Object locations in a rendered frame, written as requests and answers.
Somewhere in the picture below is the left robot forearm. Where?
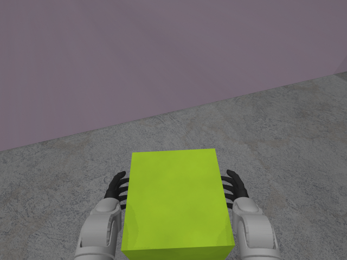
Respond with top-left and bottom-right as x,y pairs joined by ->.
74,198 -> 121,260

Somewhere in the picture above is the carton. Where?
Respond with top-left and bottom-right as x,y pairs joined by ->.
121,148 -> 235,260

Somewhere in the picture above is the left robot hand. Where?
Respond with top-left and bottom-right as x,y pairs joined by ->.
104,171 -> 129,210

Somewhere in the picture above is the right robot hand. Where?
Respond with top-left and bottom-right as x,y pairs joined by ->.
221,170 -> 249,209

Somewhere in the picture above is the right robot forearm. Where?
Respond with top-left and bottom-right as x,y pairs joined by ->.
232,197 -> 281,260

